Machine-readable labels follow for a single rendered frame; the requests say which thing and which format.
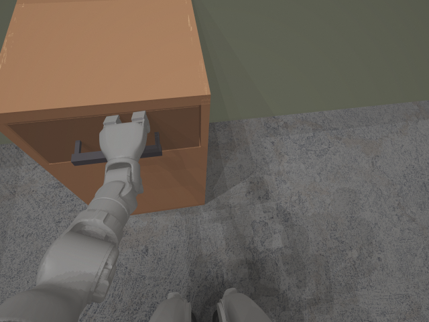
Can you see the left robot shin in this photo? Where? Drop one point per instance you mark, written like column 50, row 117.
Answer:
column 174, row 295

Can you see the robot right thigh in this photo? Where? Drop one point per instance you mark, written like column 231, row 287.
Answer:
column 240, row 308

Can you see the cabinet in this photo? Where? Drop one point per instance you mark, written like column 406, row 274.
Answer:
column 72, row 58

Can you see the left robot forearm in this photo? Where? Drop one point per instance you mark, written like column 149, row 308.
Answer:
column 108, row 212

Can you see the drawer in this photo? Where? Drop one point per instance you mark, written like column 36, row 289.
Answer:
column 54, row 139

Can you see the robot left upper arm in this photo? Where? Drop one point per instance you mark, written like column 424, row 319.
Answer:
column 79, row 271

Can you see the robot left hand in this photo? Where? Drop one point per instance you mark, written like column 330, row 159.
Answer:
column 125, row 140

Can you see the handle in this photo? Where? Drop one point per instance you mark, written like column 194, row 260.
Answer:
column 79, row 158

